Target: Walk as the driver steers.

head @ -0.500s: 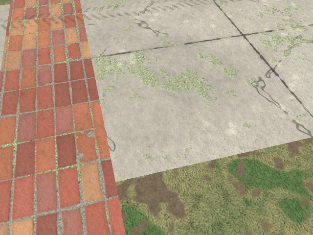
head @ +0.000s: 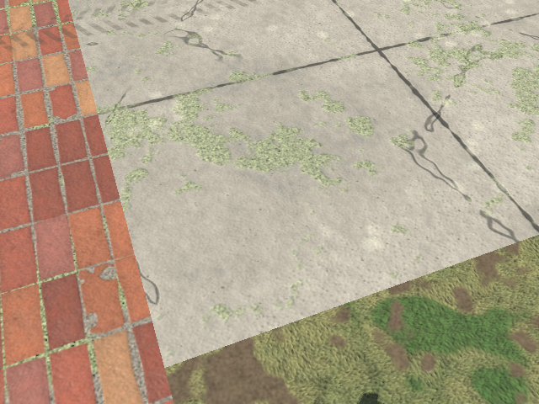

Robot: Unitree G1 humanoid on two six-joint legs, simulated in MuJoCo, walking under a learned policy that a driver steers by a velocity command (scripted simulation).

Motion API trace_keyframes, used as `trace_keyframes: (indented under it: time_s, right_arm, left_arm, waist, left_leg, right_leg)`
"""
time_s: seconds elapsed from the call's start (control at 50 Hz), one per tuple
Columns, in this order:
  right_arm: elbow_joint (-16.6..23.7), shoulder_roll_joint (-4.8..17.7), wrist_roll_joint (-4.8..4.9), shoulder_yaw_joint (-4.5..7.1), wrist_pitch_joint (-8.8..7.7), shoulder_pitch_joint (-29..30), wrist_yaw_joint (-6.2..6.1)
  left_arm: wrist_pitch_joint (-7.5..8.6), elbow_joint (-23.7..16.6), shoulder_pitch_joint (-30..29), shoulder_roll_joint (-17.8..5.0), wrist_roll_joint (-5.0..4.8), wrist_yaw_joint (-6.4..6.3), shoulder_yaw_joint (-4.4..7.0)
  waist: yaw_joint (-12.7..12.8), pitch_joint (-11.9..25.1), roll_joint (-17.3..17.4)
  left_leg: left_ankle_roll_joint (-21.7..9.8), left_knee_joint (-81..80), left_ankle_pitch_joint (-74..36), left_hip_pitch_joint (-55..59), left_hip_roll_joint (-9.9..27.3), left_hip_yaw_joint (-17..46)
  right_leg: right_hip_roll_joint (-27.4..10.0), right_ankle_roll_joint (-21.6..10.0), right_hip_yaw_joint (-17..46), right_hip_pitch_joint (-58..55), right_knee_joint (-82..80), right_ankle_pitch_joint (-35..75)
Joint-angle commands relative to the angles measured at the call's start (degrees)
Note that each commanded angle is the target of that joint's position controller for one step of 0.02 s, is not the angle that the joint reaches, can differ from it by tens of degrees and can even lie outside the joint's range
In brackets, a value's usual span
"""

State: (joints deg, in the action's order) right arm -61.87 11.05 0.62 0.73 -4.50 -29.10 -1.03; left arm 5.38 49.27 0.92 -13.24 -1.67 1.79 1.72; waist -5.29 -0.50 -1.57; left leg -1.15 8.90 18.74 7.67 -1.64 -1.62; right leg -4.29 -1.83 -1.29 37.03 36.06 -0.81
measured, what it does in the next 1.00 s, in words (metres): walks ahead, turning left: right foot, then left foot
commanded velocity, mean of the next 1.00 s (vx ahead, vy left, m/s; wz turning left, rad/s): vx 0.49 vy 0.00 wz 0.40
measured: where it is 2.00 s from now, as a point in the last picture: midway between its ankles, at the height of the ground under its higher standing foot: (133, 226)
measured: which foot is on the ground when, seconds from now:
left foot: down 0.00-0.10, up 0.12-0.66, down 0.68-1.00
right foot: up 0.00-0.06, down 0.08-0.68, up 0.70-1.00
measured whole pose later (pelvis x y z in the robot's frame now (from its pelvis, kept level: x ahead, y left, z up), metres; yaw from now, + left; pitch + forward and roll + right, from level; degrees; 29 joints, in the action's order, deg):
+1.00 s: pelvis +0.57 +0.06 +0.01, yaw +26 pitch +3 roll +0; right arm -44.0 14.8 1.1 4.3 -3.3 -18.7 -0.3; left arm 6.1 42.8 1.8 -16.1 0.4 -0.2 3.1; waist -3.3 -1.3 -2.1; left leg -5.5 19.5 12.9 -8.6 -6.7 6.5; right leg -5.4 3.1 6.0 38.3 38.6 -0.2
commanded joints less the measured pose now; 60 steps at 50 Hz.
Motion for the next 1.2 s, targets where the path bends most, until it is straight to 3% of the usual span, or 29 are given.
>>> trace_keyframes:
  time_s: [0.02, 0.06, 0.08, 0.1, 0.12, 0.14, 0.16, 0.18, 0.2, 0.24, 0.36, 0.46, 0.56, 0.62, 0.66, 0.68, 0.7, 0.72, 0.74, 0.76, 0.8, 0.88, 0.96, 1.04, 1.1, 1.14, 1.16, 1.18, 1.2]
  right_arm:
    - [1.72, 10.32, 0.44, 2.28, -0.01, -0.85, -0.38]
    - [2.42, 11.34, -0.3, 2.68, 0.75, 0.81, -0.25]
    - [3.1, 10.6, -0.73, 2.32, 1.16, 1.57, -0.16]
    - [4.84, 8.08, -1.78, 1.23, 1.08, 0.66, 0.05]
    - [4.53, -1.7, -0.48, -1.11, -0.36, -7.54, 0.82]
    - [4.7, 5.19, 1.47, 0.47, -1.96, -2.08, 0.97]
    - [6.96, 8.6, 2.83, 1.54, -2.67, 4.15, 0.89]
    - [7.58, 8.91, 2.52, 1.75, -2.7, 6.99, 0.24]
    - [7.47, 8.37, 1.7, 2.34, -2.13, 7.59, -0.21]
    - [6.73, 5.95, 1.71, 2.65, -0.21, 4.6, -0.08]
    - [10.9, 5.99, 0.97, 3.62, 1.4, 13.61, 0.18]
    - [14.7, 4.71, 0.45, 2.93, 0.62, 23.28, 2.03]
    - [20.08, 3.88, 0.66, 2.25, 0.54, 30.8, 4.18]
    - [21.45, 6.73, 0.92, 3.63, 0.82, 26.69, 5.06]
    - [18.56, 12.6, 1.19, 6.75, 1.02, 11.54, 4.43]
    - [17.07, 18.1, 0.96, 8.61, 1.73, 3.93, 2.85]
    - [19.1, 21.84, 0.66, 8.86, 1.31, 7.12, 2.6]
    - [18.79, 16.83, -0.16, 7.4, 1.04, 4.79, 2.69]
    - [18.9, 13.45, -0.35, 6.58, 0.47, 7.17, 2.58]
    - [19.71, 11.43, 0.04, 5.95, 0.02, 11.65, 2.84]
    - [21.68, 8.86, -0.23, 4.92, -0.14, 16.93, 2.53]
    - [21.82, 12.61, 0.15, 5.83, -0.27, 14.64, 1.17]
    - [21.52, 13.24, 0.69, 6.06, 0.54, 11.03, 0.26]
    - [20.8, 12.92, 1.02, 5.98, 1.07, 7.85, 0.17]
    - [21.34, 12.97, 0.81, 6.08, 1.61, 8.46, -0.33]
    - [22.08, 10.3, 0.32, 5.08, 1.64, 9.79, -0.22]
    - [23.1, 7.36, -0.72, 3.79, 1.43, 9.3, -0.03]
    - [23.36, 3.92, 1.25, 2.81, 0.74, -1.09, 0.14]
    - [21.45, 9.58, 2.09, 3.45, 0.56, -1.15, -0.01]
  left_arm:
    - [1.11, -5.02, -4.91, -4.43, -0.06, 0.82, 0.76]
    - [1.21, -2.83, 4.4, -7.77, -0.07, 0.73, 2.57]
    - [0.95, 0.31, 14.71, -10.21, -0.33, 0.39, 3.99]
    - [0.54, 2.29, 24.56, -15.19, 0.31, -0.28, 5.2]
    - [0.57, 3.2, 26.82, -17.13, 1.4, 0.4, 5.16]
    - [0.94, 2.73, 23.4, -11.14, 1.17, 0.41, 3.61]
    - [1.35, 1.87, 17.61, -8.74, 0.97, 0.24, 2.87]
    - [1.77, 0.93, 12.31, -7.37, 1.15, 0.33, 2.31]
    - [2.15, 0.98, 9.79, -5.79, 1.64, 0.56, 2.0]
    - [2.46, 2.43, 9.26, -3.49, 2.44, 0.64, 1.58]
    - [2.49, 4.95, 13.19, -6.47, 2.82, -1.42, 2.27]
    - [1.69, 5.27, 16.31, -8.28, 2.37, -2.91, 2.34]
    - [-0.68, 6.31, 21.07, -9.69, 1.54, -3.25, 2.87]
    - [-1.87, 4.55, 18.38, -12.19, 1.29, -3.85, 3.55]
    - [-2.43, 3.12, 15.71, -13.07, 0.97, -4.1, 3.7]
    - [-1.62, 1.57, 16.55, -11.08, 1.92, -3.85, 2.93]
    - [0.72, -1.34, 21.18, -2.77, 2.19, -2.47, 0.53]
    - [3.64, -3.03, 14.21, -8.37, 0.12, -1.33, 1.65]
    - [4.61, -4.82, 9.96, -9.43, -1.54, -1.01, 1.94]
    - [4.7, -4.63, 9.58, -8.78, -0.73, -1.4, 1.89]
    - [3.03, -4.06, 11.35, -9.49, 1.19, -1.87, 2.86]
    - [0.98, -6.82, 8.14, -7.05, 2.69, -2.32, 2.57]
    - [1.21, -9.79, -0.97, -5.17, 2.26, -2.07, 1.71]
    - [1.93, -12.26, -5.33, -7.03, 1.26, -1.18, 2.14]
    - [2.93, -12.45, -3.22, -9.36, 1.11, -0.54, 3.11]
    - [3.59, -9.97, 6.84, -11.49, 2.02, -0.75, 4.33]
    - [3.62, -9.13, 15.9, -14.45, 2.91, -1.11, 4.99]
    - [2.86, -5.98, 22.08, -18.81, 3.24, -0.7, 6.33]
    - [2.64, -6.23, 21.92, -13.31, 1.33, -0.32, 5.26]
  waist:
    - [3.83, -7.41, 6.64]
    - [9.41, -0.16, 8.43]
    - [14.23, 5.95, 8.14]
    - [16.33, 14.24, -0.16]
    - [10.96, 23.74, -16.85]
    - [12.4, 17.66, -9.87]
    - [10.95, 8.82, -6.61]
    - [8.74, 5.45, -0.56]
    - [6.85, 3.35, 0.23]
    - [4.18, 2.19, -2.86]
    - [4.57, -3.17, -0.66]
    - [7.59, -4.79, 0.52]
    - [9.7, -6.26, 0.69]
    - [5.41, -1.13, -3.48]
    - [-3.18, 7.15, -3.68]
    - [-5.1, 12.46, 4.37]
    - [2.13, 18.68, 16.37]
    - [-2.15, 21.2, 9.43]
    - [-1.33, 13.28, 6.98]
    - [2.18, 7.57, 0.27]
    - [5.97, 4.14, 0.44]
    - [6.48, 1.63, 1.89]
    - [2.79, 0.73, 5.29]
    - [1.07, 1.02, 7.28]
    - [3.04, 1.54, 9.18]
    - [7.94, 6.82, 9.13]
    - [11.37, 14.98, 3.38]
    - [7.31, 21.0, -17.73]
    - [8.93, 17.76, -12.67]
  left_leg:
    - [-7.75, -0.2, -27.05, -5.26, 16.28, 5.49]
    - [-6.09, 12.35, -47.88, -4.13, 15.11, 3.11]
    - [-4.41, 24.85, -50.61, -8.86, 12.38, 1.19]
    - [-2.57, 44.77, -31.37, -22.72, 8.26, -0.84]
    - [-0.12, 63.84, 11.68, -40.92, -2.76, 4.4]
    - [-1.78, 70.58, 12.14, -46.38, -0.23, 11.29]
    - [-2.91, 70.97, 6.8, -49.39, 2.63, 9.63]
    - [-2.99, 68.29, 0.75, -46.03, 6.08, 8.6]
    - [-2.89, 65.07, -2.48, -42.92, 7.99, 8.44]
    - [-3.07, 61.34, -4.9, -37.71, 9.82, 8.92]
    - [-1.68, 50.65, -16.44, -49.19, 9.38, 10.28]
    - [-1.39, 35.34, -25.92, -49.43, 8.1, 4.28]
    - [-3.15, 28.59, -18.71, -53.26, 6.53, -0.77]
    - [-6.15, 28.36, -10.33, -41.64, 1.06, -6.18]
    - [-10.06, 23.05, -12.03, -19.7, -2.93, -5.56]
    - [-13.71, 21.29, -11.38, -2.38, 6.5, 9.91]
    - [-26.32, 13.05, -5.95, 15.32, 21.09, 45.66]
    - [-24.74, 7.45, -4.03, 16.32, 21.07, 48.23]
    - [-21.45, 7.69, -7.39, 9.98, 18.92, 38.11]
    - [-18.97, 7.2, -13.75, -0.12, 15.96, 30.4]
    - [-16.74, 5.2, -20.96, -12.31, 12.03, 22.66]
    - [-16.72, 3.07, -28.07, -20.78, 9.46, 17.35]
    - [-12.56, 5.04, -21.97, -22.92, 5.4, 14.18]
    - [-11.01, 8.88, -16.17, -18.85, 7.51, 19.49]
    - [-9.94, 14.0, -16.07, -14.44, 9.66, 24.82]
    - [-7.37, 23.79, -22.95, -15.53, 6.19, 22.13]
    - [-5.14, 39.43, -14.83, -22.67, 2.7, 17.4]
    - [-0.97, 58.23, 12.73, -44.03, -5.43, 11.3]
    - [-0.54, 66.07, 14.13, -52.0, -1.58, 13.73]
  right_leg:
    - [1.49, -2.13, -0.37, -3.23, -4.18, -0.39]
    - [5.15, -4.4, -2.69, -16.73, -3.43, -3.31]
    - [5.83, -6.07, -2.7, -30.26, -3.41, -3.86]
    - [-6.43, -9.83, 12.67, -47.86, -3.71, -8.65]
    - [-19.3, -18.61, 43.23, -61.96, -15.76, -24.71]
    - [-17.54, -15.11, 45.08, -56.51, -21.27, -27.35]
    - [-16.56, -12.17, 34.51, -47.53, -21.41, -22.02]
    - [-14.9, -10.76, 26.15, -38.32, -22.58, -13.22]
    - [-12.69, -9.59, 19.59, -31.94, -24.07, -8.29]
    - [-9.51, -8.41, 11.56, -26.45, -26.97, -5.64]
    - [-9.21, -8.83, 1.32, -27.43, -30.68, 1.24]
    - [-8.74, -6.84, -5.79, -32.28, -31.04, 5.39]
    - [-11.98, -6.43, -9.16, -44.37, -24.67, 16.19]
    - [-12.19, -4.77, -11.79, -45.59, -13.29, 44.44]
    - [-9.62, -2.37, -12.9, -38.46, 7.91, 45.99]
    - [-6.09, 0.08, -12.74, -23.09, 26.6, 20.82]
    - [7.86, 3.37, -3.66, 1.56, 47.74, -30.41]
    - [5.52, 1.27, 8.06, 7.97, 50.12, -29.76]
    - [2.55, -0.39, 7.7, 10.67, 46.69, -25.08]
    - [-0.14, -0.46, 7.16, 7.96, 40.34, -21.08]
    - [-2.91, 0.85, 6.76, 0.28, 32.82, -17.75]
    - [-2.23, 4.95, 4.34, -1.19, 20.58, -11.23]
    - [1.74, 5.42, 3.27, -4.88, 1.52, 3.62]
    - [3.82, 4.3, 4.61, -7.33, -6.13, 5.27]
    - [4.17, 2.1, 5.5, -10.46, -8.82, -1.6]
    - [2.7, -1.34, 4.71, -24.56, -10.99, -0.94]
    - [-6.7, -5.15, 14.02, -39.46, -9.58, -2.5]
    - [-18.66, -15.86, 42.17, -57.74, -14.97, -13.28]
    - [-19.46, -15.64, 48.73, -56.96, -18.3, -27.33]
